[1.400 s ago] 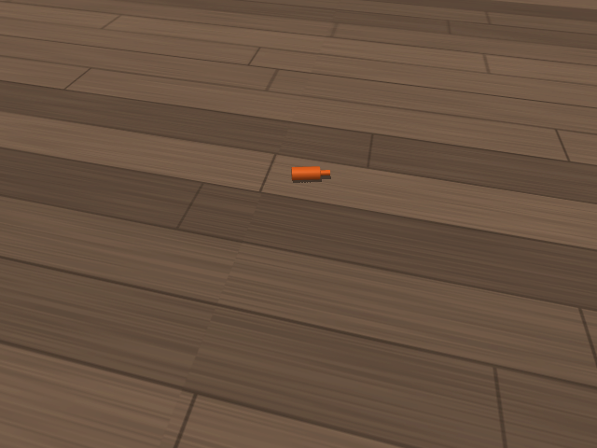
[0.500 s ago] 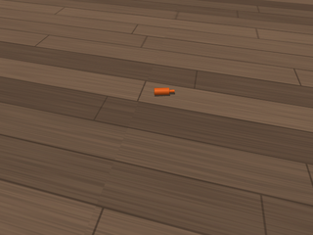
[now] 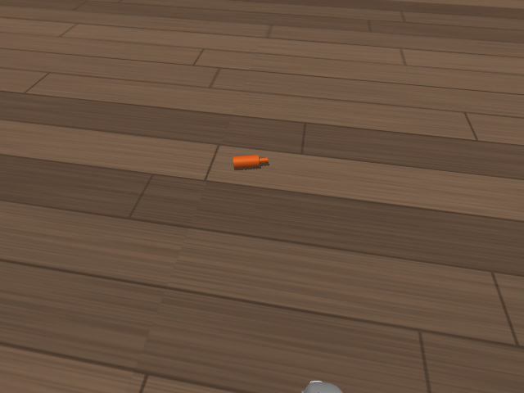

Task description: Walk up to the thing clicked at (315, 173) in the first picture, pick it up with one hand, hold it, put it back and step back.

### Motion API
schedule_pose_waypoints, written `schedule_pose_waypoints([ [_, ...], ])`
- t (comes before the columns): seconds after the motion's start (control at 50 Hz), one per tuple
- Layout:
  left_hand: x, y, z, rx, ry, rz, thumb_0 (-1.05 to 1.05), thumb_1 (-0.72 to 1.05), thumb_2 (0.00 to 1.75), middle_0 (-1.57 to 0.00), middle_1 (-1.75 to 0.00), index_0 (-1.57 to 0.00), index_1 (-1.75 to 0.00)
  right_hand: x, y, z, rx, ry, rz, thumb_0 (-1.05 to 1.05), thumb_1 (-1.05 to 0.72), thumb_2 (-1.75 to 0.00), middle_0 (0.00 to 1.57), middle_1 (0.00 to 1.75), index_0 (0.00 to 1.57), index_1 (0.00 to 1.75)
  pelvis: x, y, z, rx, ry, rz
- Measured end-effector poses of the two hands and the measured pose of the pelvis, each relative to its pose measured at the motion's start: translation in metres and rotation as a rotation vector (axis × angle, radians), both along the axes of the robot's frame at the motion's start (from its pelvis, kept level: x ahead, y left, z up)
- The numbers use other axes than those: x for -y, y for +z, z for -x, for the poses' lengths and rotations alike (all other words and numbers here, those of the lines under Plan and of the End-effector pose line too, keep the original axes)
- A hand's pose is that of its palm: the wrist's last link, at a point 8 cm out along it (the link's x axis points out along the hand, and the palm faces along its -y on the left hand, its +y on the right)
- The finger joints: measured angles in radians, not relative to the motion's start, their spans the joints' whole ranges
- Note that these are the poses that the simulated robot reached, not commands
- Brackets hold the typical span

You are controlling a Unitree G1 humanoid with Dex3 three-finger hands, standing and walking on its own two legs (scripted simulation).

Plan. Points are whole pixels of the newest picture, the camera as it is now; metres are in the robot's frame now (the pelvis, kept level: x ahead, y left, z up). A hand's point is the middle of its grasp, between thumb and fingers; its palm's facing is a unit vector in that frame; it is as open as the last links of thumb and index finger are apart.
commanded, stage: walk up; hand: left
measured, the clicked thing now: (250, 161) +1.35 +0.03 -0.74
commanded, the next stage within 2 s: none
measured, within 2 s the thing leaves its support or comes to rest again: neither
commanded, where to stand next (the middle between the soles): +0.97 -0.19 m, yaw +3 degrees
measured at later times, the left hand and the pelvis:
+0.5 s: hand (144, 356) +0.22 +0.22 -0.17, palm faces -0.01 -0.95 -0.31, open 7.4 cm; pelvis +0.20 -0.05 -0.02, yaw +1 degrees
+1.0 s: hand (198, 228) +0.47 +0.14 -0.12, palm faces +0.00 -0.91 -0.41, open 7.4 cm; pelvis +0.42 -0.14 +0.00, yaw +1 degrees
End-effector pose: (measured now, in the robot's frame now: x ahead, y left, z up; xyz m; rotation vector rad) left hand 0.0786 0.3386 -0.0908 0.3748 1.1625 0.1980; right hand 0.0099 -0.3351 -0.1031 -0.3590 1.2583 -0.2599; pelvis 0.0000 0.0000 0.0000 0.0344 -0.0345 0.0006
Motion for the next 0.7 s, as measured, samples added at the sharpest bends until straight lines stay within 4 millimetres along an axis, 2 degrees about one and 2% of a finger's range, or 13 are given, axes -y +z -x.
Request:
schedule_pose_waypoints([
  [0.06, 0.017, -0.002, -0.024, 0.048, -0.007, -0.036, 0.01, 0.91, 0.9, -0.2, -0.3, -0.2, -0.3, 0.033, -0.016, -0.017, -0.024, 0.0, 0.019, 0.01, -0.9, -0.9, 0.21, 0.3, 0.2, 0.3, 0.023, -0.015, -0.021, 0.016, 0.003, 0.021],
  [0.12, 0.037, -0.003, -0.032, 0.081, 0.02, -0.035, 0.0, 0.91, 0.9, -0.2, -0.3, -0.2, -0.3, 0.047, -0.021, -0.05, -0.026, 0.013, 0.016, 0.01, -0.9, -0.9, 0.2, 0.3, 0.2, 0.3, 0.037, -0.016, -0.039, 0.028, 0.016, 0.033],
  [0.24, 0.069, -0.002, -0.038, 0.028, 0.07, 0.019, 0.0, 0.91, 0.9, -0.2, -0.3, -0.2, -0.3, 0.046, -0.003, -0.135, 0.085, 0.093, -0.036, 0.01, -0.91, -0.9, 0.2, 0.3, 0.2, 0.3, 0.051, 0.0, -0.081, 0.029, 0.02, 0.041],
  [0.32, 0.077, -0.011, -0.052, -0.007, 0.084, 0.05, 0.0, 0.9, 0.9, -0.21, -0.3, -0.2, -0.3, 0.04, 0.009, -0.186, 0.118, 0.141, -0.046, 0.01, -0.91, -0.9, 0.2, 0.3, 0.2, 0.3, 0.056, 0.002, -0.114, 0.019, 0.023, 0.049],
  [0.38, 0.077, -0.023, -0.071, -0.023, 0.09, 0.07, 0.01, 0.9, 0.9, -0.21, -0.3, -0.2, -0.3, 0.036, 0.014, -0.223, 0.13, 0.166, -0.033, 0.01, -0.91, -0.9, 0.2, 0.3, 0.2, 0.3, 0.056, -0.001, -0.142, 0.012, 0.028, 0.059],
  [0.44, 0.072, -0.038, -0.098, -0.039, 0.081, 0.079, 0.01, 0.9, 0.9, -0.21, -0.3, -0.2, -0.3, 0.033, 0.014, -0.26, 0.167, 0.18, -0.001, 0.01, -0.9, -0.9, 0.2, 0.3, 0.2, 0.3, 0.05, -0.012, -0.173, 0.009, 0.03, 0.049],
  [0.5, 0.072, -0.045, -0.133, -0.061, 0.057, 0.076, 0.01, 0.91, 0.9, -0.2, -0.3, -0.2, -0.3, 0.033, 0.015, -0.284, 0.219, 0.158, 0.018, 0.01, -0.9, -0.9, 0.21, 0.3, 0.2, 0.3, 0.048, -0.016, -0.198, 0.013, 0.02, 0.025],
  [0.6, 0.079, -0.033, -0.206, -0.014, 0.002, 0.069, 0.01, 0.91, 0.9, -0.2, -0.3, -0.2, -0.3, 0.042, 0.022, -0.3, 0.204, 0.11, 0.012, 0.01, -0.9, -0.9, 0.21, 0.3, 0.2, 0.3, 0.059, -0.007, -0.241, 0.012, 0.003, 0.008],
  [0.7, 0.094, -0.015, -0.28, 0.031, -0.049, 0.047, 0.01, 0.91, 0.9, -0.2, -0.3, -0.2, -0.3, 0.066, 0.014, -0.314, 0.137, 0.083, -0.005, 0.01, -0.9, -0.9, 0.21, 0.3, 0.21, 0.3, 0.078, -0.004, -0.284, 0.008, -0.006, 0.004],
])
